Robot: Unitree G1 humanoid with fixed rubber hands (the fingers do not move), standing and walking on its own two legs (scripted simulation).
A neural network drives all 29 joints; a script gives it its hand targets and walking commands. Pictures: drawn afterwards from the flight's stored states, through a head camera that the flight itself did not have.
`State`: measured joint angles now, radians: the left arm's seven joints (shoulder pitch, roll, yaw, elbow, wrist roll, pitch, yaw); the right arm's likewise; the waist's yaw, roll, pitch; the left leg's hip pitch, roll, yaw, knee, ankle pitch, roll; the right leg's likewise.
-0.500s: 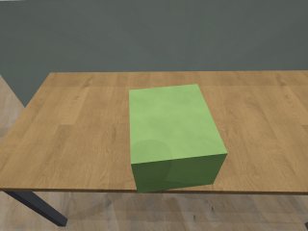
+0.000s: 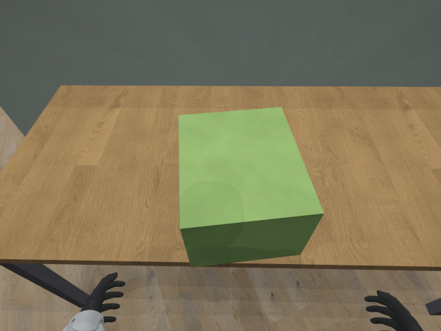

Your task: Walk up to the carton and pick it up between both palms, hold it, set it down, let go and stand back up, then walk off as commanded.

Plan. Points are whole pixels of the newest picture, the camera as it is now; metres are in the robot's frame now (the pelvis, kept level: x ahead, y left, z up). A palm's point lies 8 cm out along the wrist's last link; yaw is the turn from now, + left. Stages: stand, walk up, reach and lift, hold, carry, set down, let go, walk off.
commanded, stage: reach and lift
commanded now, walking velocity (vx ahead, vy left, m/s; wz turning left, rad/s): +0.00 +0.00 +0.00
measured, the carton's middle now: (238, 183) +0.43 +0.00 -0.03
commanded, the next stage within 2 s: none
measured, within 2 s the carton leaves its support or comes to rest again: neither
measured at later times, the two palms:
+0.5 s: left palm (97, 319) +0.16 +0.24 -0.04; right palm out of the picture +0.15 -0.29 -0.03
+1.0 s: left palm (112, 307) +0.18 +0.21 -0.01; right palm (426, 317) +0.17 -0.29 -0.01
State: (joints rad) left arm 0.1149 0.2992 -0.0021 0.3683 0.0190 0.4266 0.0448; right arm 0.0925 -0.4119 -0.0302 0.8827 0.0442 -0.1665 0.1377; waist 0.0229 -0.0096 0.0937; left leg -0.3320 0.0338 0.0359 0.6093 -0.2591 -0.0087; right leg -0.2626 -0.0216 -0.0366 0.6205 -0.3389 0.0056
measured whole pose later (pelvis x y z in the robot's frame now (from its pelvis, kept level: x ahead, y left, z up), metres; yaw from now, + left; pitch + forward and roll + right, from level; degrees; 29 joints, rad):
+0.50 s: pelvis -0.01 +0.00 +0.01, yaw -1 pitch -1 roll +1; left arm 0.24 0.24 0.00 0.30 0.02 0.20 0.11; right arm 0.22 -0.41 -0.03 0.68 0.13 -0.18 0.19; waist 0.04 -0.05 0.02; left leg -0.24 0.03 0.06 0.43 -0.17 -0.02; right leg -0.20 -0.02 -0.02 0.48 -0.26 -0.01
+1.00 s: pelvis +0.02 +0.00 +0.02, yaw -1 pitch +1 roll +1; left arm 0.36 0.12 0.00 0.25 0.01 -0.13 0.14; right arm 0.27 -0.41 -0.03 0.65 0.30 -0.37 0.23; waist 0.04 -0.03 -0.02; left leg -0.23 0.03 0.06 0.38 -0.16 -0.02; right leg -0.19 -0.02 -0.01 0.42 -0.25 0.00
